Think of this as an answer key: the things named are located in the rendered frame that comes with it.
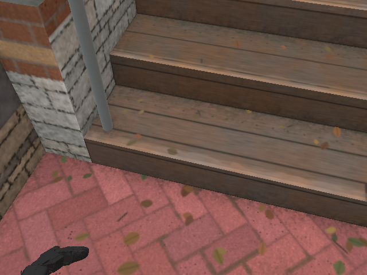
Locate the robot left hand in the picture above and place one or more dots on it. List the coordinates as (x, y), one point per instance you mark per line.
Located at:
(54, 258)

